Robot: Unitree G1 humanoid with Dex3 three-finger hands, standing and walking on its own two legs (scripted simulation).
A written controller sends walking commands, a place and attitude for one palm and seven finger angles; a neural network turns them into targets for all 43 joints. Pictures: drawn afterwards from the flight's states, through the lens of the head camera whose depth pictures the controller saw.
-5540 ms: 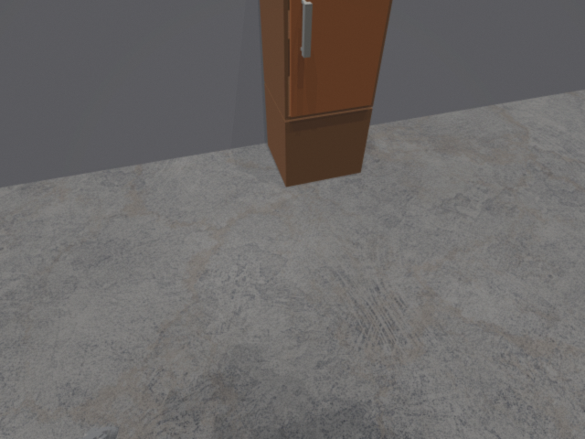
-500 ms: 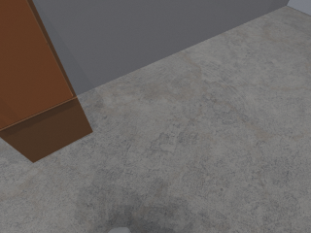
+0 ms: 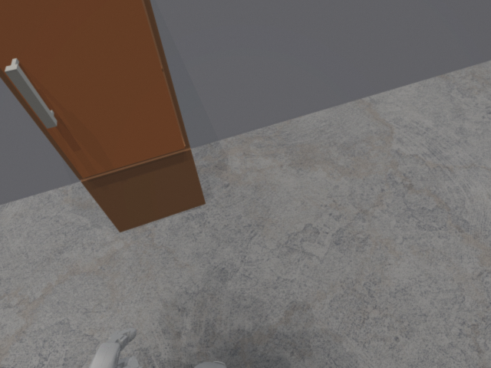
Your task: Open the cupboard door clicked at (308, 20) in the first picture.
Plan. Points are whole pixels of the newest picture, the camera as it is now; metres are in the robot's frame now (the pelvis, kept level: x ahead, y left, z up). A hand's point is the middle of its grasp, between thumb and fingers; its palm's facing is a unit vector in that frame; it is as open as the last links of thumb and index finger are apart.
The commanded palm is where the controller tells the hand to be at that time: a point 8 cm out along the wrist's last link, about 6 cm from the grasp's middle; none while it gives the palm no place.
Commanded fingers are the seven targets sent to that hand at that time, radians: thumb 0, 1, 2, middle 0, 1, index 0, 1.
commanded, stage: turn to face it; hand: left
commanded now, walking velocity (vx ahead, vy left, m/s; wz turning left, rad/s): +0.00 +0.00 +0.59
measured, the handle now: (34, 94) +0.75 +0.60 +0.03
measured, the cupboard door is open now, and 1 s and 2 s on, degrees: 0 0 0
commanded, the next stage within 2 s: take the last steps up to it in 0.50 s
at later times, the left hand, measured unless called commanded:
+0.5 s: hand out of the picture -0.07 +0.25 -0.17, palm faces +0.31 -0.91 -0.27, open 7.4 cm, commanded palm none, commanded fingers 0.00 0.90 0.90 -0.20 -0.30 -0.20 -0.30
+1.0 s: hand out of the picture -0.06 +0.19 -0.15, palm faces +0.41 -0.89 -0.21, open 7.4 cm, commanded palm none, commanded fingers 0.00 0.90 0.90 -0.20 -0.30 -0.20 -0.30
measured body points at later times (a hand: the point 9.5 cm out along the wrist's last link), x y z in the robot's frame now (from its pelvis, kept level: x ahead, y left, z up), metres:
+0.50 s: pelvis -0.02 +0.03 +0.00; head +0.01 +0.07 +0.45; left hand -0.08 +0.30 -0.15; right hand +0.16 -0.18 -0.12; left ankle -0.06 +0.13 -0.73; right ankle -0.01 -0.11 -0.68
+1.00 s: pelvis +0.02 +0.03 +0.02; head +0.02 +0.01 +0.47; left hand -0.08 +0.23 -0.13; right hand +0.12 -0.19 -0.15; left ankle -0.01 +0.18 -0.65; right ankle +0.02 -0.08 -0.73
